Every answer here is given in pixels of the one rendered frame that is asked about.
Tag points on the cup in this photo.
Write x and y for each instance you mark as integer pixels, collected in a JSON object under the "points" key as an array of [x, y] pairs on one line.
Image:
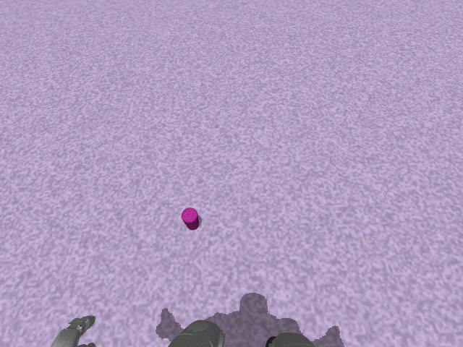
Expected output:
{"points": [[190, 218]]}

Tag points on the left robot hand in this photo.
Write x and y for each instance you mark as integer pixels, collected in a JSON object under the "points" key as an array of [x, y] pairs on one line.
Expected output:
{"points": [[70, 337]]}

